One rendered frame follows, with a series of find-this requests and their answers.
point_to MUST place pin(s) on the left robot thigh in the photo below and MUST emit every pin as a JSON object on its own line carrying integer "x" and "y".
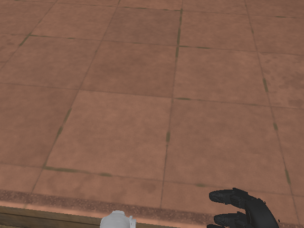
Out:
{"x": 118, "y": 220}

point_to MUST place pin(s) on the right robot hand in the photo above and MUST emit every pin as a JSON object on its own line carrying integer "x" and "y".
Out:
{"x": 257, "y": 214}

